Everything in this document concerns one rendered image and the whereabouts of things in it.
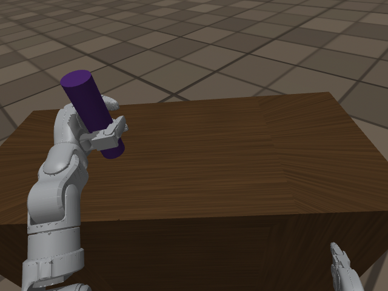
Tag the right robot hand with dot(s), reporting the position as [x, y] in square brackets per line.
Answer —
[344, 278]

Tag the can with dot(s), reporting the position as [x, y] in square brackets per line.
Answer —
[82, 91]

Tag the left robot hand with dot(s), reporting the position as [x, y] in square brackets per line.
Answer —
[69, 128]

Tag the left robot arm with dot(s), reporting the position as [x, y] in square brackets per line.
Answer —
[53, 204]

